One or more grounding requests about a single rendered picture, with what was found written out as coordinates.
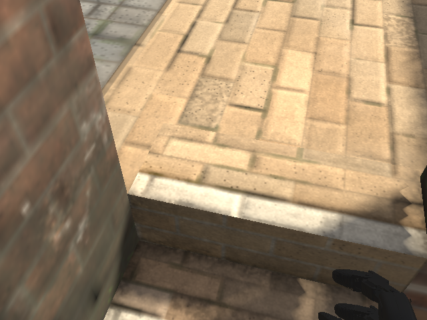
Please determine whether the robot right hand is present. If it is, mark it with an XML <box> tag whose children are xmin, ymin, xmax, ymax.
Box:
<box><xmin>318</xmin><ymin>269</ymin><xmax>417</xmax><ymax>320</ymax></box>

